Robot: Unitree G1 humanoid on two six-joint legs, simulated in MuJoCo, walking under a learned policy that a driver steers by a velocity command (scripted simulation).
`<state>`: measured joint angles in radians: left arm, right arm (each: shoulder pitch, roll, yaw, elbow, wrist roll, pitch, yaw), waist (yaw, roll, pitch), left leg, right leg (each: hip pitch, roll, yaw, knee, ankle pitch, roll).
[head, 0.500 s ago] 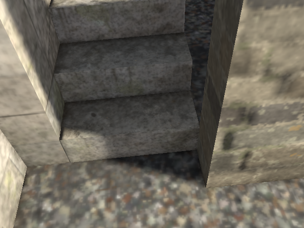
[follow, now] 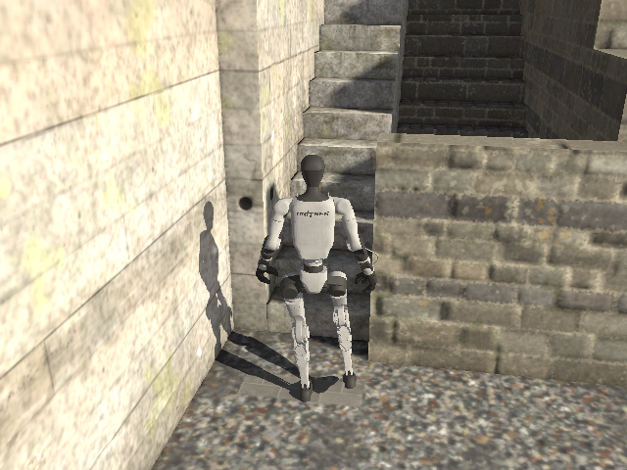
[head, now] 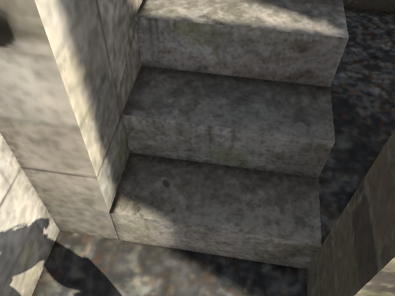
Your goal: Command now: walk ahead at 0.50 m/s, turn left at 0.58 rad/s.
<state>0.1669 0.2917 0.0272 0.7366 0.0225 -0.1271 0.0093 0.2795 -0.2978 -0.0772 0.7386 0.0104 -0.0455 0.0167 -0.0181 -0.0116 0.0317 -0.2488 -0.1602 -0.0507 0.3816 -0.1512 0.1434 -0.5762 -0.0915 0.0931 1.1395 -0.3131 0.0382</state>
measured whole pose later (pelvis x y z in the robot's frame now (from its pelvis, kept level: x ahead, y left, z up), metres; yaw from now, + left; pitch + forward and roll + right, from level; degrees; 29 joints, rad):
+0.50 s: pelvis +0.26 -0.05 +0.00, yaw +10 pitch +2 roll -1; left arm 0.25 0.27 0.05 0.80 0.02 -0.08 0.01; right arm 0.45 -0.28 -0.04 0.85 -0.03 -0.01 0.00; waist -0.02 0.03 0.03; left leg -0.56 0.07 -0.09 1.09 -0.29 -0.08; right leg -0.26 0.06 -0.02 0.35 -0.12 -0.06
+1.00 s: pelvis +0.30 +0.00 +0.00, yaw -2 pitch +1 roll +1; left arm 0.14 0.28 0.07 0.76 -0.01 0.08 0.03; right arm 0.23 -0.25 -0.05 0.78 -0.04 -0.04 -0.09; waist -0.02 -0.03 -0.02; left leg -0.30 0.09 0.06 0.46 -0.17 -0.05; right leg -0.43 -0.04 0.00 0.86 -0.41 0.03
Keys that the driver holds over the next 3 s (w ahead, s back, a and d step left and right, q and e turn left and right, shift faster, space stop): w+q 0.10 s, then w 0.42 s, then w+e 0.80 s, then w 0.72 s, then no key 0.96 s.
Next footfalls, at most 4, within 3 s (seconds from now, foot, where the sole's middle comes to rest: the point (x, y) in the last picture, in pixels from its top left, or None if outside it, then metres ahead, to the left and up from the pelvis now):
0.26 right None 0.35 -0.13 -0.78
0.74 left None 0.38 0.16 -0.78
1.06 right None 0.33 -0.12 -0.78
1.46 left None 0.38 0.11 -0.78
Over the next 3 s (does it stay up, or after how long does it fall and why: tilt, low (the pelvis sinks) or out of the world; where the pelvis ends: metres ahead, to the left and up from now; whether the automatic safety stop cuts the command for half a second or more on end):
stays up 0.44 0.04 0.01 its command is cut before an obstacle after 0.5 s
